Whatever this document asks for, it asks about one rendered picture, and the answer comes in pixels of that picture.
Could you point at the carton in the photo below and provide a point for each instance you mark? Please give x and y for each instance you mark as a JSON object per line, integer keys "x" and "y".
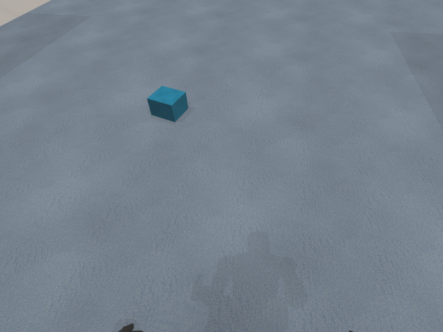
{"x": 168, "y": 103}

